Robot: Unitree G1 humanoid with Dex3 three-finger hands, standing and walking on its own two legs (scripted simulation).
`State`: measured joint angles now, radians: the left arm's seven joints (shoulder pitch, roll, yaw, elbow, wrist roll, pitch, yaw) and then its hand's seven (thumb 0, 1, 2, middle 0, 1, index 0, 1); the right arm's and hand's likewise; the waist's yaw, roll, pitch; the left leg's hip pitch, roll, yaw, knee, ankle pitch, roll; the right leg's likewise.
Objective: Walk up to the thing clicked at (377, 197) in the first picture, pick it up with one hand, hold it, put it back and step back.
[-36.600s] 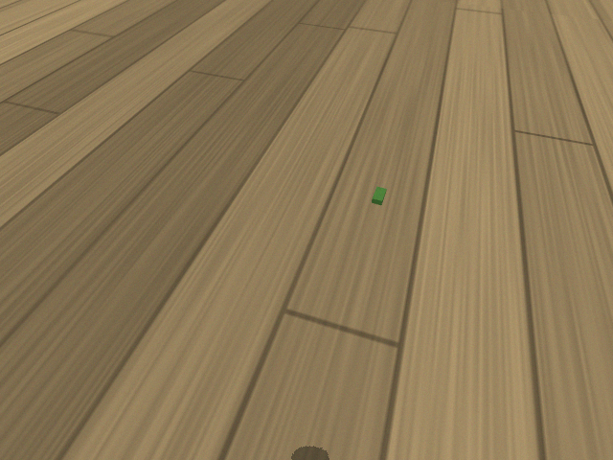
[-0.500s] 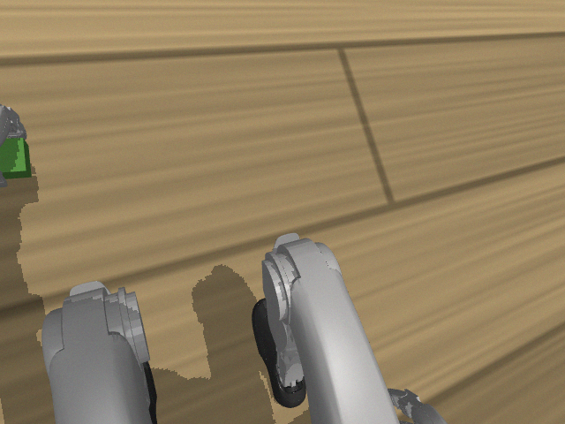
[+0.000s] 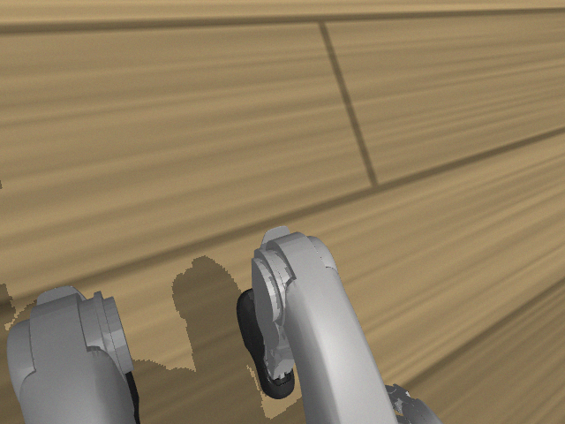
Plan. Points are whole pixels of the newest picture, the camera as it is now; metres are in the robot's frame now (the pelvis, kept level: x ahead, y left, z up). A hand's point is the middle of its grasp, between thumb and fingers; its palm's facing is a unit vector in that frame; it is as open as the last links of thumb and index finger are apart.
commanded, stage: rest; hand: left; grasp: from above
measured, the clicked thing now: out of the picture +0.50 +0.30 -0.23
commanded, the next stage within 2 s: open in 1.10 s
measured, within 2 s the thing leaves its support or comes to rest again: rests again in 1.26 s
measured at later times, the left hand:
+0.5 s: hand out of the picture +0.49 +0.28 -0.23, palm faces -0.48 -0.08 -0.88, open 7.7 cm
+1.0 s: hand out of the picture +0.49 +0.28 -0.25, palm faces -0.47 -0.08 -0.88, open 7.6 cm
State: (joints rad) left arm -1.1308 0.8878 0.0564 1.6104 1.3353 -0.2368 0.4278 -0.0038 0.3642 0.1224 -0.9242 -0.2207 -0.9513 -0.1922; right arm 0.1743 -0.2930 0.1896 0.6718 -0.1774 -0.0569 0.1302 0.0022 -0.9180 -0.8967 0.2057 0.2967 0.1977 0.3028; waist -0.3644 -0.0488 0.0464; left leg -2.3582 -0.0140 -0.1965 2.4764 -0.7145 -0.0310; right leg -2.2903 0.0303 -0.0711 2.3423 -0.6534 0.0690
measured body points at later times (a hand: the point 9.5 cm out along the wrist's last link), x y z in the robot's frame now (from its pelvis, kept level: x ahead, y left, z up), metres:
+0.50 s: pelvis +0.00 +0.00 +0.00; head +0.28 +0.10 +0.33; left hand +0.51 +0.28 -0.18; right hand +0.03 -0.26 -0.07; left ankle +0.06 +0.13 -0.28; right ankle +0.11 -0.13 -0.28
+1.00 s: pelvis +0.00 +0.01 -0.01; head +0.29 +0.12 +0.32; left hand +0.51 +0.28 -0.20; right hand +0.03 -0.25 -0.06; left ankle +0.06 +0.13 -0.28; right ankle +0.11 -0.13 -0.28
